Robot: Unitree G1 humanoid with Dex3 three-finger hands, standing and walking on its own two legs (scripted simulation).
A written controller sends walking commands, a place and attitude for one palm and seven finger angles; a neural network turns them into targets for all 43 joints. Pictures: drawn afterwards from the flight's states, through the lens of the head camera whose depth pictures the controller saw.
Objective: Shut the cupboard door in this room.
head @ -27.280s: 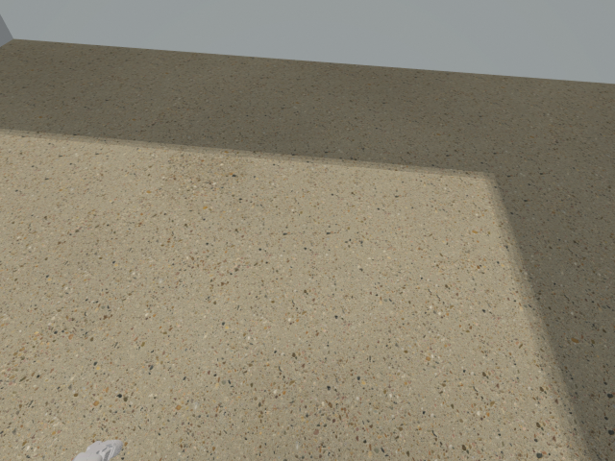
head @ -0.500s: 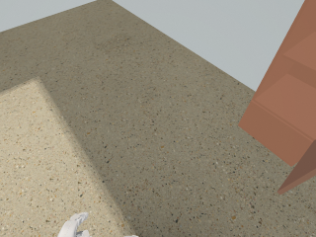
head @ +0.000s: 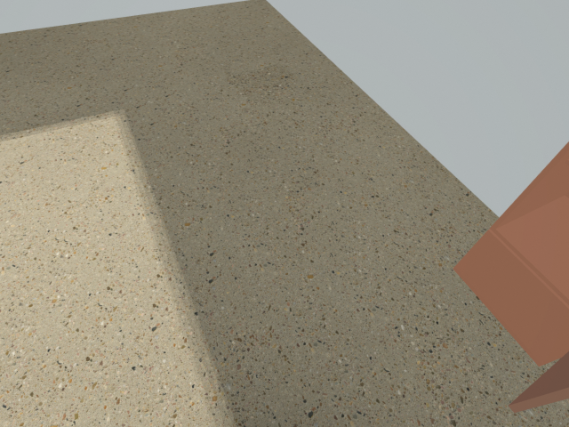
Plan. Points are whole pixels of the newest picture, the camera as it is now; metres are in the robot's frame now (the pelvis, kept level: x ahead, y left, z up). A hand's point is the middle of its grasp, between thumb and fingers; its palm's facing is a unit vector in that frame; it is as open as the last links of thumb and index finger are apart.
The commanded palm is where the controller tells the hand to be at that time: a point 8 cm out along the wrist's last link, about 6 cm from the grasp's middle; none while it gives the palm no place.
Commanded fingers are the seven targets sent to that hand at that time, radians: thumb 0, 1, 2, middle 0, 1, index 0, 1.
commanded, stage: turn or walk to find it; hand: left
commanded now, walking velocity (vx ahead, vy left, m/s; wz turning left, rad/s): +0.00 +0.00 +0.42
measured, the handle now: out of the picture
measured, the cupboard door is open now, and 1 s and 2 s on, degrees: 94 94 94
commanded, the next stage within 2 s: none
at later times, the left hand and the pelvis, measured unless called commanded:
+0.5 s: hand out of the picture +0.00 +0.17 -0.16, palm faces +0.19 -0.95 -0.25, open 7.4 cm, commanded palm none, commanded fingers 0.00 0.90 0.90 -0.20 -0.30 -0.20 -0.30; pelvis -0.03 -0.04 +0.00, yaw +12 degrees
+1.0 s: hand out of the picture -0.06 +0.23 -0.17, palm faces +0.40 -0.89 -0.24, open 7.4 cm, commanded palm none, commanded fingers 0.00 0.90 0.90 -0.20 -0.30 -0.20 -0.30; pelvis -0.05 +0.00 +0.01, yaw +24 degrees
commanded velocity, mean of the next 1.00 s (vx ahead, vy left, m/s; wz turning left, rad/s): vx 0.00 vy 0.00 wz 0.42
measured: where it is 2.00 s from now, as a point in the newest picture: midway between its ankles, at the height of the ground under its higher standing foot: outside the picture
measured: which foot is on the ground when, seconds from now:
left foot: down 0.00-0.24, up 0.26-0.62, down 0.64-1.00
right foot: up 0.00-0.20, down 0.22-0.64, up 0.66-1.00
